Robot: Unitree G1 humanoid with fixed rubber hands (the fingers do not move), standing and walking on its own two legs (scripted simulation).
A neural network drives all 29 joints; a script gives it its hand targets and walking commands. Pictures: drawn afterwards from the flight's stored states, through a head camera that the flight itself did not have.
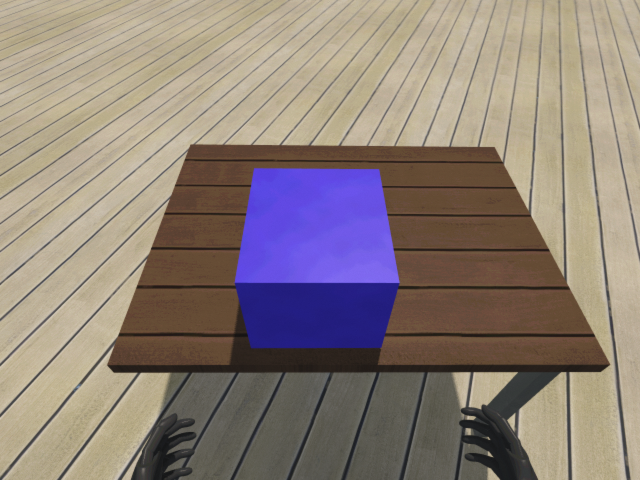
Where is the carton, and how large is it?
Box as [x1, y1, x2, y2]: [235, 168, 399, 347]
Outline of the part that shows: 254,168 235,278 235,285 251,347 380,347 399,282 378,169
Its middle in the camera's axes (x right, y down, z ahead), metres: -0.01 +0.04 +0.75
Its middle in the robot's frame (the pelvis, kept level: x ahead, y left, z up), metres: +0.53 +0.03 -0.11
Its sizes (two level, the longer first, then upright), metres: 0.273 0.245 0.209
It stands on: a table, 0.56 m high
